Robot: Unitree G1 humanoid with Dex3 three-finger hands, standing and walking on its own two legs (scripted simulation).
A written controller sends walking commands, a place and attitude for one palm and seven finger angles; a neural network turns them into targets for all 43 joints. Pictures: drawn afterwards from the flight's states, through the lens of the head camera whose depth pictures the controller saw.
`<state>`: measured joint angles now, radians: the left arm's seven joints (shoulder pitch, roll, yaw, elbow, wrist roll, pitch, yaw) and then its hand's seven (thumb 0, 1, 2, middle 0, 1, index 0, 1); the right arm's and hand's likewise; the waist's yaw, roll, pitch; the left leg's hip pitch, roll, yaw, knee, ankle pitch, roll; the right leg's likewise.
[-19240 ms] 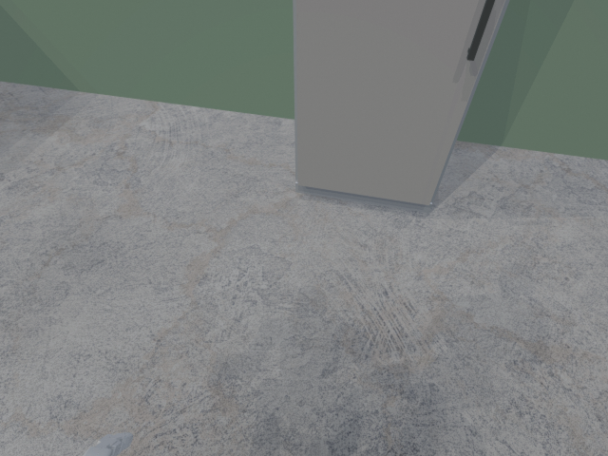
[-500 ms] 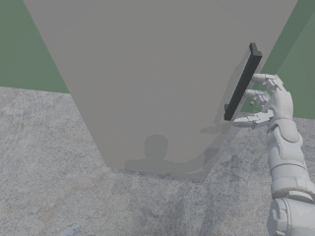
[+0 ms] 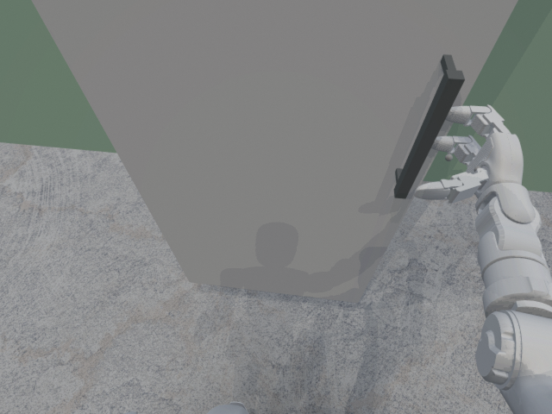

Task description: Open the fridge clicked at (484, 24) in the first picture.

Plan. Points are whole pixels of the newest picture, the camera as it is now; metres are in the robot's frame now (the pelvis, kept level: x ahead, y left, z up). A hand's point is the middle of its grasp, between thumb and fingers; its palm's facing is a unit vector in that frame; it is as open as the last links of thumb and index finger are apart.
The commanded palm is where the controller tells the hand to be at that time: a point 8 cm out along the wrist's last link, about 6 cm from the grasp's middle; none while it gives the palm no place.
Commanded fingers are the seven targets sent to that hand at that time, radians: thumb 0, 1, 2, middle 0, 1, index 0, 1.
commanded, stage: slide the fingers in behind the handle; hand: right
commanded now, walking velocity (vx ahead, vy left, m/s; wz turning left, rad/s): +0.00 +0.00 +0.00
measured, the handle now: (420, 136) +0.51 -0.15 +0.12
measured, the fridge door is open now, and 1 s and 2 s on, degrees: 0 0 0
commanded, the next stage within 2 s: grip the handle and tug to test in 1.66 s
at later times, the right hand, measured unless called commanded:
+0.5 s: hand (426, 162) +0.46 -0.15 +0.12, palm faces +0.02 +1.00 +0.00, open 13.9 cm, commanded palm +0.43 -0.20 +0.13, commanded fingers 0.00 0.50 -0.30 0.30 1.20 0.30 1.20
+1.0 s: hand (406, 162) +0.45 -0.12 +0.12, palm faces +0.01 +1.00 +0.01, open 14.0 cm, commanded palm +0.43 -0.18 +0.13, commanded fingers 0.00 0.50 -0.30 0.30 1.20 0.30 1.20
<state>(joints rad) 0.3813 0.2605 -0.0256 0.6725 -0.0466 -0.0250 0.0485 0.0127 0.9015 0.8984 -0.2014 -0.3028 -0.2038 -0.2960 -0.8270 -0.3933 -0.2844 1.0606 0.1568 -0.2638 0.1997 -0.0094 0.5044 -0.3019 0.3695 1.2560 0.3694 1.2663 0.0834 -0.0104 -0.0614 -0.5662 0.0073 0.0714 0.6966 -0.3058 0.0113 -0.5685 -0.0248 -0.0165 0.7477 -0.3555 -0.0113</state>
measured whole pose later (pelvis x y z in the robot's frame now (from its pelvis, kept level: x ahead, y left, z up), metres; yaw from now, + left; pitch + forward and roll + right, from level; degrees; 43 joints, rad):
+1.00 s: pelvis +0.01 +0.01 +0.00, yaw +1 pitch +8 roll +0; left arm 0.34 0.24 -0.01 0.64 -0.04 -0.02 0.03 0.01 0.90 0.90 -0.20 -0.30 -0.20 -0.30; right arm -0.66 -0.23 -0.21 0.83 0.13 -0.22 0.06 -0.01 0.50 -0.30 0.30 1.20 0.30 1.21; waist 0.07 -0.02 -0.07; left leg -0.50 0.00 0.05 0.68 -0.32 0.02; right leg -0.48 -0.03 -0.04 0.71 -0.36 0.00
